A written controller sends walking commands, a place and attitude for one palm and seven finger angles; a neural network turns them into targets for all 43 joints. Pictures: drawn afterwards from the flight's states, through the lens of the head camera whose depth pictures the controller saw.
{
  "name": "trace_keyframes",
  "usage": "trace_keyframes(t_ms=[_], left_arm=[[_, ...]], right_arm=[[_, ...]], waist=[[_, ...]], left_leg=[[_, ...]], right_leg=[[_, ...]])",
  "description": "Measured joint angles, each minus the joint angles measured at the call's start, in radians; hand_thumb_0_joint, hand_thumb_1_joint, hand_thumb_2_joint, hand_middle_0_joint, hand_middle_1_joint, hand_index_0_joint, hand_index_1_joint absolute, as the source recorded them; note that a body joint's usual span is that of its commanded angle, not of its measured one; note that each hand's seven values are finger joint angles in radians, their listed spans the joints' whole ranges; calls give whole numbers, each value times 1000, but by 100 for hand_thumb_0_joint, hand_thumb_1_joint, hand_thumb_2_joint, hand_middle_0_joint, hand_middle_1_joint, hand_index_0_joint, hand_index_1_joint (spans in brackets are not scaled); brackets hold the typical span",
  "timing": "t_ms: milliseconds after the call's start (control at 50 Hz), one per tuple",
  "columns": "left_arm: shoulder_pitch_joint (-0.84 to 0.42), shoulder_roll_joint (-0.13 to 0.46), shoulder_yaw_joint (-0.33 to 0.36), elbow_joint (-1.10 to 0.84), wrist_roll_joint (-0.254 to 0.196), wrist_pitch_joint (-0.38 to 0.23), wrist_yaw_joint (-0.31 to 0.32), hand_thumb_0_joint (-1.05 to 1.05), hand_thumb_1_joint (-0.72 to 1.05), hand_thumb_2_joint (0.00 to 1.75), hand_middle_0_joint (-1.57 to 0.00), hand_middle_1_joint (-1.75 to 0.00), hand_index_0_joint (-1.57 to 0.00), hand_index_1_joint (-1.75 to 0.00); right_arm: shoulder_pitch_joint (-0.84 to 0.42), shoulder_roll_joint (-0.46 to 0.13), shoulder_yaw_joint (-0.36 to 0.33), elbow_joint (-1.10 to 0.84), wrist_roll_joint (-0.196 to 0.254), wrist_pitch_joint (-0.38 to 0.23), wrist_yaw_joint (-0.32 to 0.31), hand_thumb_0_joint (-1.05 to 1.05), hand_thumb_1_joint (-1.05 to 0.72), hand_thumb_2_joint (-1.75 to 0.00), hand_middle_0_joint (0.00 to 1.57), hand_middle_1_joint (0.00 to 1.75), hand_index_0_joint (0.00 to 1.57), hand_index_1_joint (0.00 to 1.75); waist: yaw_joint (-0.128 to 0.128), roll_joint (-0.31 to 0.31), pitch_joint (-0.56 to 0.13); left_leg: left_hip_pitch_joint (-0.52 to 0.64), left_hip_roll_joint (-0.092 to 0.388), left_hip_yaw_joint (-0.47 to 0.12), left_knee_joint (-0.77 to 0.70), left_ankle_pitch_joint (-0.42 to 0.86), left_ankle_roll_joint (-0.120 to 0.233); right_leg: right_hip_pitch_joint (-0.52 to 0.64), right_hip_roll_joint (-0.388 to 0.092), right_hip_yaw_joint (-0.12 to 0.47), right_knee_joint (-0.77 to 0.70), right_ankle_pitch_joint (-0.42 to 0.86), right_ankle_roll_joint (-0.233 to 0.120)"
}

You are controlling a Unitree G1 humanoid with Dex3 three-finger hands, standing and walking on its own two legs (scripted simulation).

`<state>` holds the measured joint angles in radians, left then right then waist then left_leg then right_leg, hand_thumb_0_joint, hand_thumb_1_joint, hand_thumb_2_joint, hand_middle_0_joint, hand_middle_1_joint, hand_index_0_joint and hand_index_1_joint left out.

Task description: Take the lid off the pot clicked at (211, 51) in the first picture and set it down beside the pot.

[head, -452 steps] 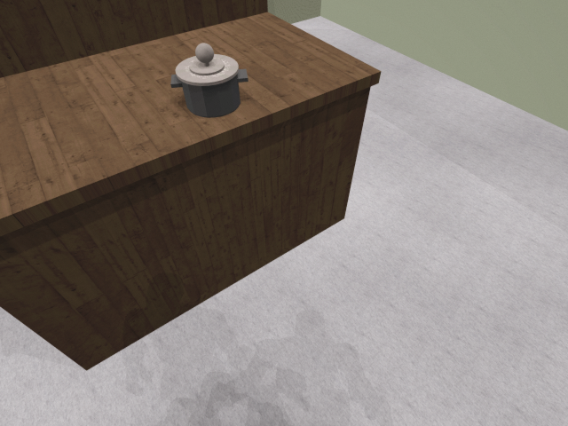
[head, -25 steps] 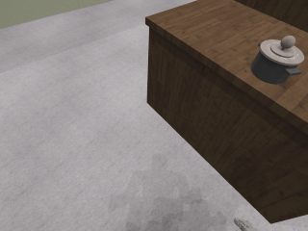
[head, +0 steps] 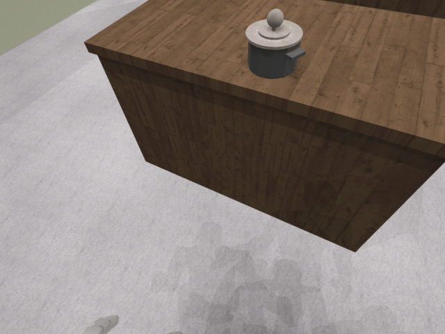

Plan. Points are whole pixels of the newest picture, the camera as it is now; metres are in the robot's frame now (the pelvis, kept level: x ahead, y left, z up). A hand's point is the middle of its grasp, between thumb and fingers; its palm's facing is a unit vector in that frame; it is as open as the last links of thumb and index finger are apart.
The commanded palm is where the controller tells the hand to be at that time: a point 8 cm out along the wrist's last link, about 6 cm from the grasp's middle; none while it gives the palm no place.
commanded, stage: turn to face it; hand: left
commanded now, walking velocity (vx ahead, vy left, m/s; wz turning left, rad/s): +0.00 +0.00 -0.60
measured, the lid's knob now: (275, 18) +0.85 -0.12 +0.12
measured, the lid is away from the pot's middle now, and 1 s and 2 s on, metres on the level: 0.00 0.00 0.00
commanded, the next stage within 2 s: take the last steps up to it in 0.74 s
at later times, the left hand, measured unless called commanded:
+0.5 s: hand out of the picture +0.13 +0.21 -0.16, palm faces -0.22 -0.95 -0.21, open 7.4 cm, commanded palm none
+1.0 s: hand (182, 318) +0.17 +0.10 -0.13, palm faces -0.44 -0.86 -0.25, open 7.4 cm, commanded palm none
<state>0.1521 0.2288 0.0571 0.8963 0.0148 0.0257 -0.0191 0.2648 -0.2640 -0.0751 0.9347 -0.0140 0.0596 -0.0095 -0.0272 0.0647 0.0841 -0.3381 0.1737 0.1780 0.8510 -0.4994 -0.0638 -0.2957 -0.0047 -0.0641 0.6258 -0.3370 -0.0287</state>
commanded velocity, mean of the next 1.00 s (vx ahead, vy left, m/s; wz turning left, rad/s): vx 0.05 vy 0.02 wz -0.36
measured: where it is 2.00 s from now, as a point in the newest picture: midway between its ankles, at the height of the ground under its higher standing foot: (249, 295)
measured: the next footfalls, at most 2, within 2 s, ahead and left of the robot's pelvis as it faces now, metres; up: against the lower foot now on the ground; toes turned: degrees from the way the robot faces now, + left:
left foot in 0.42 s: +0.09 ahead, +0.12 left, +0.00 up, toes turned -12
right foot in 0.84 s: -0.03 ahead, -0.10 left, +0.00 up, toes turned -30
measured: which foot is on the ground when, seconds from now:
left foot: up 0.00-0.40, down 0.42-0.86, up 0.88-1.00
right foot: down 0.00-0.42, up 0.44-0.82, down 0.84-1.00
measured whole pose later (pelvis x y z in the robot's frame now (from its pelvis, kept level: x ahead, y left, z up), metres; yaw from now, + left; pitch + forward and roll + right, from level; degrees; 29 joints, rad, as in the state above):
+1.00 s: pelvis +0.01 -0.03 +0.02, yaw -27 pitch +1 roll +1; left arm 0.20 0.16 0.02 0.97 0.01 -0.01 0.00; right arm 0.32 -0.24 -0.06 1.04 -0.02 0.05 0.00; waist -0.03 0.06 0.03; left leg -0.40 0.09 0.07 0.96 -0.43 -0.04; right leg -0.16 0.00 -0.05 0.47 -0.31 -0.05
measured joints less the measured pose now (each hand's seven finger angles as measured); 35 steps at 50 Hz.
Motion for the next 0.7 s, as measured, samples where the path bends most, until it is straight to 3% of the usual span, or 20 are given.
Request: trace_keyframes(t_ms=[60, 140, 260, 360, 400, 440, 500, 560, 620, 700], left_arm=[[7, -14, -5, -7, -5, -8, 16, 1, 91, 89, -20, -30, -20, -30], [22, -16, -10, 2, -5, -5, 20, 1, 90, 89, -21, -30, -20, -30], [42, -17, -13, 13, -2, -1, 14, 1, 90, 89, -21, -30, -20, -30], [58, -7, -5, 17, 2, 12, 14, 1, 90, 89, -21, -30, -20, -30], [62, 3, 0, 21, -1, 20, 16, 1, 90, 89, -21, -30, -20, -30], [63, 17, 8, 23, -9, 31, 15, 1, 90, 89, -21, -30, -20, -30], [58, 36, 23, 26, -3, 41, 8, 1, 90, 89, -21, -30, -20, -30], [63, 50, 33, 30, 4, 40, -4, 1, 91, 89, -20, -30, -20, -30], [68, 53, 34, 36, 2, 40, -7, 1, 91, 89, -20, -30, -19, -30], [64, 42, 25, 47, 0, 48, -5, 1, 91, 89, -20, -30, -19, -30]], right_arm=[[-15, -10, -2, 13, 1, 19, -6, 1, -91, -90, 20, 30, 19, 30], [-49, -2, 1, -2, -1, 12, -2, 1, -91, -90, 20, 30, 19, 30], [-101, 14, 7, -26, 1, 3, -2, 1, -91, -90, 20, 30, 19, 30], [-132, 31, 15, -46, 9, -7, -5, 0, -91, -90, 20, 30, 19, 30], [-133, 39, 20, -57, 12, -19, -8, 0, -91, -90, 20, 30, 19, 30], [-126, 48, 26, -66, 9, -35, -11, 0, -91, -90, 20, 30, 20, 30], [-110, 64, 43, -74, -2, -34, -7, 0, -91, -90, 20, 30, 20, 30], [-85, 75, 54, -68, -8, -34, -12, 0, -91, -90, 20, 30, 20, 30], [-59, 81, 57, -56, -7, -39, -15, 0, -90, -90, 20, 30, 20, 30], [-26, 81, 52, -32, -7, -42, -13, 0, -90, -90, 20, 30, 20, 30]], waist=[[3, -4, -3], [7, -26, -6], [23, -42, -12], [46, -65, -20], [48, -78, -26], [45, -95, -32], [50, -115, -25], [48, -118, -26], [43, -112, -29], [27, -93, -28]], left_leg=[[-94, -43, -86, 200, 0, -11], [-144, -58, -130, 216, 86, -31], [-131, -83, -163, 104, 112, -41], [-55, -127, -163, -71, 96, -24], [4, -144, -154, -202, 153, -14], [40, -149, -141, -291, 215, 40], [57, -134, -100, -296, 215, 83], [95, -120, -68, -357, 238, 82], [118, -108, -40, -399, 254, 82], [134, -90, -7, -411, 252, 75]], right_leg=[[16, 11, 29, -39, 17, -12], [41, 29, 79, -113, 68, -21], [51, 63, 140, -147, 96, -21], [35, 86, 195, -129, 96, -5], [18, 95, 217, -104, 86, 9], [-19, 106, 232, -31, 36, 19], [-116, 93, 176, 249, -103, 41], [-175, 56, 136, 449, -67, 63], [-178, 17, 116, 488, -46, 82], [-123, -21, 82, 362, -80, 90]])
